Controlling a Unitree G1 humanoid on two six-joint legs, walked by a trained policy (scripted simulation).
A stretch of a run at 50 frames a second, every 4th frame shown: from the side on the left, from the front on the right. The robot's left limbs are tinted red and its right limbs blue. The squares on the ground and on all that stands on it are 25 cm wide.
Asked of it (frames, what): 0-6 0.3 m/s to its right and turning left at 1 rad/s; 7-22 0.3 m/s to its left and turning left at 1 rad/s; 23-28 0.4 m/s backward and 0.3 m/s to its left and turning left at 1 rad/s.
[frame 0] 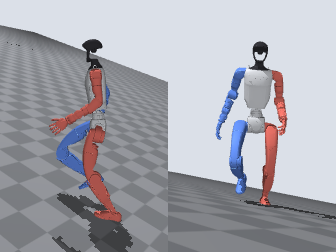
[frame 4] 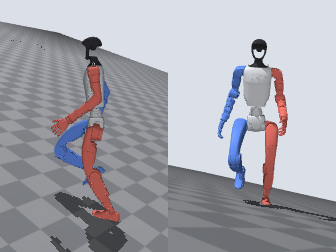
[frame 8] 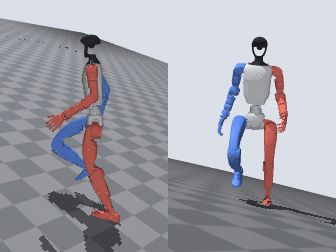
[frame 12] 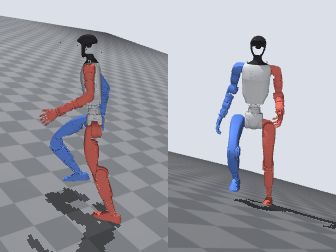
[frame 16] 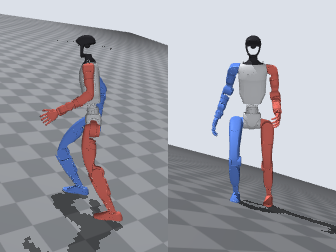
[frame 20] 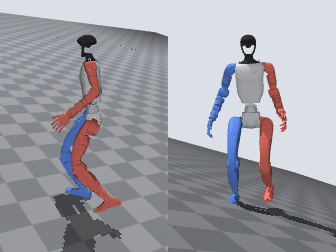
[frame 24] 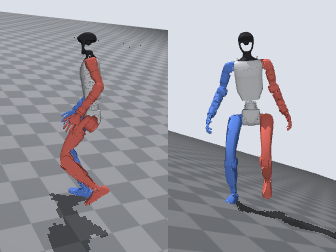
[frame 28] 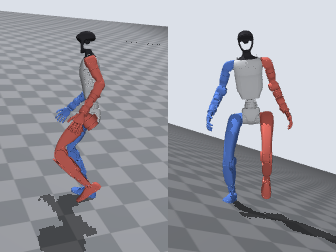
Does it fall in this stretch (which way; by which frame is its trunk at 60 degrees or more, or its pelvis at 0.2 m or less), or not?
no
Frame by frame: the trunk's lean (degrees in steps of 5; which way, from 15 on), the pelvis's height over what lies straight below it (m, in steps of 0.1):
0: 5, 0.7
4: 5, 0.7
8: 5, 0.7
12: 5, 0.7
16: 5, 0.7
20: 5, 0.7
24: 5, 0.8
28: 10, 0.8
